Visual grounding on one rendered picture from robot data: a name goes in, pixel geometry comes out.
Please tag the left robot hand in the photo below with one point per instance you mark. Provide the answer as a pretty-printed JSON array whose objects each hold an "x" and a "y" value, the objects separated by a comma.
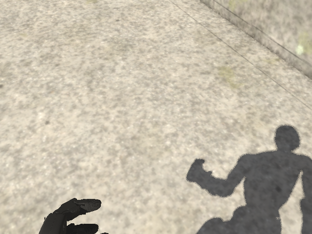
[{"x": 56, "y": 222}]

